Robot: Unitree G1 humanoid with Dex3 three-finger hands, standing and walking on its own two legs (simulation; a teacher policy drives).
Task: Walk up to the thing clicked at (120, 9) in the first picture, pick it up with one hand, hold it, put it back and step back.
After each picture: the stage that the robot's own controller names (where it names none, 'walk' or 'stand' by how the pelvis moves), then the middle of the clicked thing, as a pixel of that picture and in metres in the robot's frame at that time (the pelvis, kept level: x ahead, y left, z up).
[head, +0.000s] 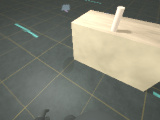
stand; (117, 20) +1.05 -0.27 +0.12
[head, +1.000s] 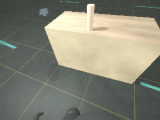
walk; (90, 18) +0.98 +0.06 +0.14
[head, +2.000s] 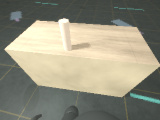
walk; (66, 36) +0.61 +0.24 +0.13
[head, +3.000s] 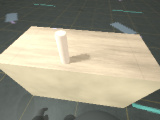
stand; (63, 49) +0.48 +0.21 +0.12
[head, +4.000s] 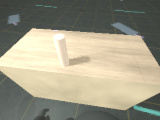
stand; (62, 52) +0.46 +0.21 +0.11
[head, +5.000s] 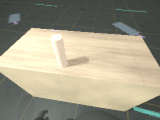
stand; (60, 53) +0.45 +0.22 +0.11
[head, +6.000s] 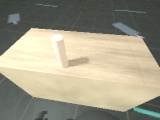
stand; (60, 53) +0.44 +0.22 +0.11
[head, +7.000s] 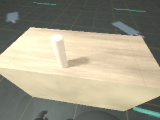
stand; (60, 53) +0.44 +0.22 +0.11
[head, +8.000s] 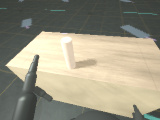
rise first; (69, 54) +0.44 +0.19 +0.12
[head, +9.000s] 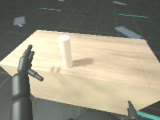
go down; (66, 53) +0.46 +0.19 +0.12
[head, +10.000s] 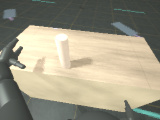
go down; (64, 53) +0.43 +0.18 +0.12
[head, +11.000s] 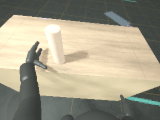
close in; (56, 48) +0.44 +0.19 +0.14
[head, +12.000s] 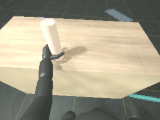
close; (54, 43) +0.47 +0.21 +0.16
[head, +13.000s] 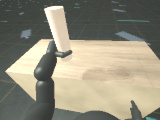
lift; (61, 38) +0.34 +0.15 +0.34
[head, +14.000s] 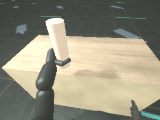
hold; (60, 47) +0.34 +0.17 +0.28
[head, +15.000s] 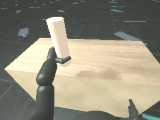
hold; (61, 45) +0.34 +0.17 +0.30
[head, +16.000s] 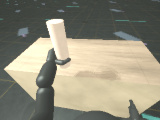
hold; (60, 47) +0.34 +0.17 +0.29
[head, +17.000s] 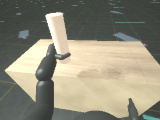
crouch; (60, 41) +0.36 +0.17 +0.32
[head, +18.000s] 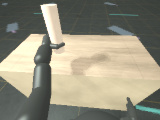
crouch; (55, 32) +0.45 +0.20 +0.30
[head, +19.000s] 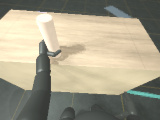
lower; (51, 40) +0.47 +0.21 +0.17
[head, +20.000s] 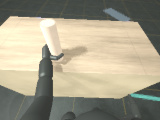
lower; (54, 44) +0.46 +0.20 +0.16
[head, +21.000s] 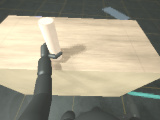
lower; (52, 42) +0.47 +0.20 +0.16
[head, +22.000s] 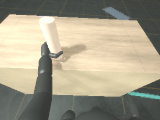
lower; (53, 41) +0.47 +0.20 +0.16
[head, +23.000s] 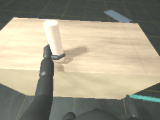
open; (55, 44) +0.47 +0.20 +0.16
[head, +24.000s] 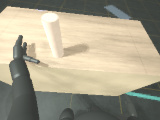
rise; (55, 39) +0.47 +0.19 +0.16
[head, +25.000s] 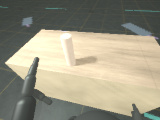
sink last; (68, 51) +0.46 +0.20 +0.13
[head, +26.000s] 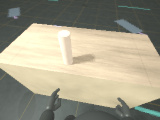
stand; (66, 50) +0.45 +0.19 +0.12
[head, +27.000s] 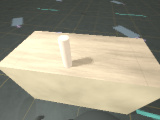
stand; (66, 53) +0.46 +0.19 +0.12
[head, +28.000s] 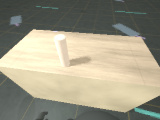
stand; (63, 52) +0.46 +0.21 +0.12
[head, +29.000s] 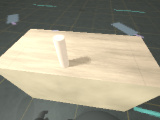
stand; (62, 53) +0.45 +0.21 +0.11
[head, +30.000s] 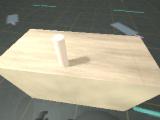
stand; (61, 53) +0.45 +0.22 +0.11
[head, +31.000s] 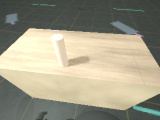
stand; (61, 52) +0.45 +0.22 +0.11
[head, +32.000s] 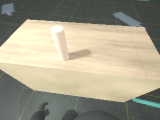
walk; (61, 45) +0.47 +0.22 +0.12
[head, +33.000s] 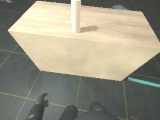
walk; (76, 17) +0.75 +0.15 +0.14
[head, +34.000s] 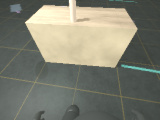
stand; (72, 10) +1.08 +0.27 +0.14
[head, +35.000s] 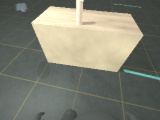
stand; (79, 13) +1.07 +0.19 +0.13
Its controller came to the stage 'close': yes
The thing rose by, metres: 0.21
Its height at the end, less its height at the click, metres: +0.00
